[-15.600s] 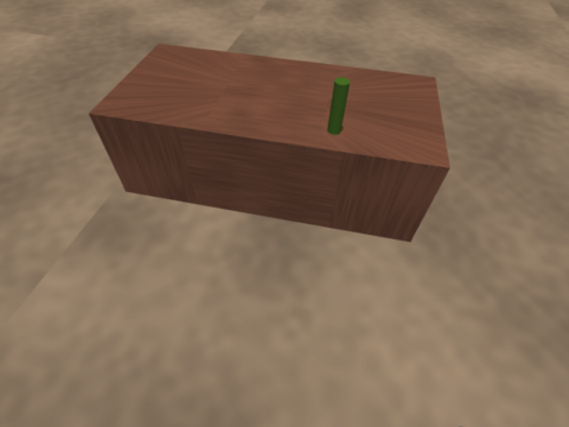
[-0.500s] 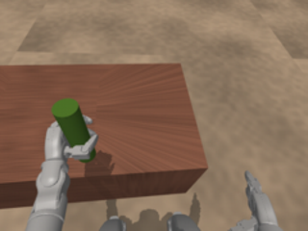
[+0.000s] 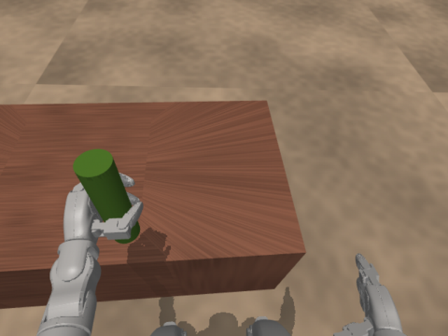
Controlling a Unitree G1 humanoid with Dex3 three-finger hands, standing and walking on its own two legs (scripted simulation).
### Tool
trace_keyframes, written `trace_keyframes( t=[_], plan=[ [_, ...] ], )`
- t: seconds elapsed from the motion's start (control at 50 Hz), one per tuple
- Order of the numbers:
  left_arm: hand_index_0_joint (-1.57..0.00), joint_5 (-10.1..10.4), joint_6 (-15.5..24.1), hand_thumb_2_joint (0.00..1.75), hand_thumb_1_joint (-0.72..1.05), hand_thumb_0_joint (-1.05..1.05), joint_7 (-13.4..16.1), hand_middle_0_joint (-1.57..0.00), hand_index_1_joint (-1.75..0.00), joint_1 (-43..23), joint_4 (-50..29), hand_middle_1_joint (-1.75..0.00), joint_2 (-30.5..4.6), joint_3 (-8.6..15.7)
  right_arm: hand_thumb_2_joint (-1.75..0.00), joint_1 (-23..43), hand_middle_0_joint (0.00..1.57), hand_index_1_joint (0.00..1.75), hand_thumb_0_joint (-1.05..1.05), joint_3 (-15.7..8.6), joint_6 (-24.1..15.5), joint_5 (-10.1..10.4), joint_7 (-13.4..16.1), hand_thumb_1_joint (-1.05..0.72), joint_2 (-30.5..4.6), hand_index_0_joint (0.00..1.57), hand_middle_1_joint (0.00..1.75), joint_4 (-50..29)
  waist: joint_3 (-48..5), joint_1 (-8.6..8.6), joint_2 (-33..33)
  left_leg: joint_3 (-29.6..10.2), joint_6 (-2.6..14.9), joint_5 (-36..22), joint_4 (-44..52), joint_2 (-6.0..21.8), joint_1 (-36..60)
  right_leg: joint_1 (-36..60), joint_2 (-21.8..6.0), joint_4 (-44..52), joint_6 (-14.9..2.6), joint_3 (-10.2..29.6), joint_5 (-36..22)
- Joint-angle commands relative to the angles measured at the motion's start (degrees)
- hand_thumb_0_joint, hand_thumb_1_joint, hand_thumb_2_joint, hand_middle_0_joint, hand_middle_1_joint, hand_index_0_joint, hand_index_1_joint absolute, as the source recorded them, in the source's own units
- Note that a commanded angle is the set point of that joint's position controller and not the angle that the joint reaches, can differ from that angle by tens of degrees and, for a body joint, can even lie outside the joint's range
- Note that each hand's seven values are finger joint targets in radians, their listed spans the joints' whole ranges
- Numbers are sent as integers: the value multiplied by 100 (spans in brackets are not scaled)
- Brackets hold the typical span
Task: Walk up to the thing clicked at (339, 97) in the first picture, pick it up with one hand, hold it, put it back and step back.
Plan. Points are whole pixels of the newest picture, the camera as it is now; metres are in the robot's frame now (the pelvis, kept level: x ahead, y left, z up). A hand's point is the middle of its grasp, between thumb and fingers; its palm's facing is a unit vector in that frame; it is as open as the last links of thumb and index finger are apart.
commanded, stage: hold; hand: left
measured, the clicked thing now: (112, 202) +0.33 +0.18 +0.06
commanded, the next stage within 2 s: none
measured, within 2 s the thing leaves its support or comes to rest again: neither
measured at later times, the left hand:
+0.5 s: hand (117, 208) +0.32 +0.17 +0.06, palm faces +0.09 -1.00 -0.02, open 7.2 cm
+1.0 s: hand (116, 208) +0.32 +0.17 +0.06, palm faces +0.09 -1.00 -0.01, open 7.2 cm
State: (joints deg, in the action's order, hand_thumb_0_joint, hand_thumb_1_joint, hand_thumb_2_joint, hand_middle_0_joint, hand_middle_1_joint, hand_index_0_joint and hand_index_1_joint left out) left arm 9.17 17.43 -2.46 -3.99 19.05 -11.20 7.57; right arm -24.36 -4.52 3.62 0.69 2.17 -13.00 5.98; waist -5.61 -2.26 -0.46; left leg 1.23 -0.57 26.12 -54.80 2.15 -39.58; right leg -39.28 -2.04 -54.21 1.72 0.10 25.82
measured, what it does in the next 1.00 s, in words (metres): stands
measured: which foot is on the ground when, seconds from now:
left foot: down 0.00-1.00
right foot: down 0.00-1.00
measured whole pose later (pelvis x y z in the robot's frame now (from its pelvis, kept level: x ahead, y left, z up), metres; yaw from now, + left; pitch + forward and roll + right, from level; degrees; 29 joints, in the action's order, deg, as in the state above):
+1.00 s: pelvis +0.00 +0.00 +0.01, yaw +0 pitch +9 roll +0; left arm 9.6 16.2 -2.3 -2.0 16.8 -10.7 6.6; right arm -22.1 -4.6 0.6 1.0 2.3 -12.5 12.8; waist -4.8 -1.5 -0.2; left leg 1.2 -0.4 24.9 -51.5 1.9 -35.3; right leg -34.8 -2.2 -50.7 1.9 0.0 24.6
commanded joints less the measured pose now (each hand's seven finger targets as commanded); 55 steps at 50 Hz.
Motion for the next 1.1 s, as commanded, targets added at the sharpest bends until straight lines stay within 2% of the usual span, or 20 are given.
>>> trace_keyframes(
  t=[0.0, 0.16, 0.24, 0.3, 0.34, 0.48, 0.52, 0.56, 0.62, 0.68, 0.74, 0.76, 0.8, 0.84, 0.9, 0.92, 0.96, 1.0, 1.04, 1.08],
  plan=[
    [-142, 150, 494, 135, 45, 0, -26, -139, -150, -1660, -1741, -151, -737, 332, -5, 70, 5, 5, 0, -433, -315, -6, 50, 55, -793, 5, 5, -868, -1655, 5, 238, -52, 6, -1658, 838, -139, 1125, 820, 194, 690, -183, -136, -1786],
    [-141, 165, 360, 134, 43, 0, -17, -138, -149, -1303, -1850, -150, -678, 333, -5, 98, 5, 5, 0, -424, -336, 15, 46, 55, -761, 5, 5, -734, -1510, 55, 148, -55, 6, -1600, 954, -131, 1154, 931, 197, 784, -181, -162, -1708],
    [-142, 174, 358, 135, 42, 0, -18, -139, -150, -1626, -2070, -151, -709, 282, -5, 229, 5, 5, 0, -402, -411, 33, 72, 55, -760, 5, 5, -758, -1524, -21, 168, 18, 64, -1452, 920, -178, 1167, 1004, 168, 897, -136, -89, -1726],
    [-140, 177, 324, 133, 42, 0, 11, -138, -149, -1528, -1968, -149, -816, 432, -5, 231, 5, 5, 0, -466, -404, 37, 100, 55, -819, 5, 5, -619, -1472, 7, 86, 25, 78, -1306, 970, -181, 1139, 1016, 158, 973, -132, -76, -1595],
    [-141, 165, 317, 134, 43, 0, 14, -139, -150, -1530, -1939, -150, -673, 314, -5, 170, 5, 5, 0, -354, -440, 28, 86, 55, -693, 5, 5, -515, -1413, -1, 51, 19, 87, -1344, 969, -186, 1145, 1022, 159, 978, -123, -86, -1652],
    [-141, 122, 365, 134, 47, 0, 6, -139, -149, -1487, -1897, -149, -742, 345, -5, 310, 5, 5, 0, -428, -493, 15, 69, 55, -776, 5, 5, -471, -1583, 81, 271, -44, 9, -1625, 1053, -137, 1305, 1065, 178, 856, -197, -157, -1738],
    [-142, 157, 397, 133, 44, 0, -24, -140, -149, -1480, -1898, -149, -605, 247, -5, 264, 5, 5, 0, -401, -500, 17, 58, 55, -733, 5, 5, -481, -1531, 13, 170, -30, 30, -1562, 1030, -140, 1307, 1068, 184, 901, -177, -161, -1702],
    [-141, 168, 411, 134, 47, 0, -4, -139, -148, -1466, -1859, -149, -794, 448, -5, 324, 5, 5, 0, -460, -512, 7, 57, 55, -793, 5, 5, -317, -1483, 111, 265, -43, 8, -1626, 1046, -143, 1233, 1067, 180, 876, -192, -157, -1731],
    [-141, 180, 448, 134, 45, 0, -26, -139, -149, -1512, -1821, -150, -579, 249, -5, 406, 5, 5, 0, -489, -549, 17, 54, 55, -830, 5, 5, -531, -1476, -9, 86, -37, 36, -1492, 1051, -133, 1303, 1048, 190, 925, -167, -156, -1649],
    [-142, 180, 517, 133, 44, 0, -33, -139, -148, -1464, -1712, -149, -697, 399, -5, 407, 5, 5, 0, -423, -575, 5, 36, 55, -757, 5, 5, -447, -1455, 26, 34, -2, 65, -1358, 1018, -154, 1199, 1084, 165, 986, -146, -133, -1579],
    [-141, 139, 579, 133, 45, 0, -38, -138, -148, -1598, -1983, -148, -716, 307, -5, 468, 5, 5, 0, -463, -584, -6, 28, 55, -808, 5, 5, -432, -1562, 65, 377, -48, 8, -1512, 1068, -142, 1322, 1012, 178, 883, -196, -151, -1631],
    [-140, 137, 576, 131, 45, 0, -23, -137, -146, -1581, -2078, -147, -678, 256, -5, 410, 5, 5, 0, -311, -601, -2, 19, 55, -691, 5, 5, -525, -1676, 82, 326, -49, 11, -1573, 1048, -142, 1367, 1134, 183, 887, -192, -163, -1674],
    [-139, 158, 535, 132, 45, 0, 3, -137, -147, -1447, -1993, -147, -719, 334, -5, 342, 5, 5, 0, -538, -585, 13, 62, 55, -874, 5, 5, -355, -1679, 25, 188, -69, 23, -1561, 1065, -133, 1397, 1135, 193, 893, -182, -163, -1687],
    [-138, 165, 504, 131, 44, 0, -14, -136, -146, -1507, -2160, -146, -569, 137, -5, 424, 5, 5, 0, -290, -625, 19, 45, 55, -688, 5, 5, -496, -1624, 39, 265, -37, 28, -1439, 1093, -157, 1391, 1148, 187, 968, -177, -144, -1608],
    [-137, 182, 428, 131, 44, 0, 31, -135, -145, -1483, -1854, -145, -700, 312, -5, 341, 5, 5, 0, -453, -608, 24, 69, 55, -789, 5, 5, -236, -1338, 26, 148, -51, 25, -1474, 1123, -135, 1269, 1061, 191, 985, -171, -166, -1626],
    [-137, 165, 404, 130, 45, 0, 6, -135, -144, -1459, -1842, -144, -508, 109, -5, 306, 5, 5, 0, -288, -607, 19, 42, 55, -635, 5, 5, -229, -1397, 8, 140, -28, 38, -1509, 1093, -143, 1275, 1054, 178, 991, -164, -151, -1705],
    [-138, 144, 373, 131, 46, 0, 15, -136, -145, -1489, -1577, -145, -578, 199, -5, 340, 5, 5, 0, -586, -608, 22, 71, 56, -927, 5, 5, -235, -1259, -62, 129, -64, 11, -1470, 1172, -106, 1320, 937, 197, 965, -185, -183, -1612],
    [-136, 127, 410, 131, 49, 0, -10, -135, -143, -1663, -1638, -143, -597, 174, -5, 333, 5, 5, 0, -393, -590, 26, 37, 56, -764, 5, 5, -178, -1270, 17, 145, -77, 8, -1475, 1179, -115, 1304, 968, 184, 965, -196, -193, -1586],
    [-139, 153, 443, 131, 48, 0, -15, -136, -144, -1588, -1583, -145, -712, 385, -5, 339, 5, 5, 0, -421, -599, 22, 27, 56, -761, 5, 5, -345, -1495, 68, 31, -45, 37, -1549, 1115, -137, 1340, 1172, 166, 995, -163, -173, -1697],
    [-138, 146, 460, 132, 47, 0, -30, -136, -145, -1588, -1527, -146, -637, 314, -5, 255, 5, 5, 0, -384, -593, 11, 12, 55, -693, 5, 5, -83, -1380, 72, 178, -27, 28, -1550, 1127, -148, 1319, 1066, 164, 972, -175, -166, -1706]
  ],
)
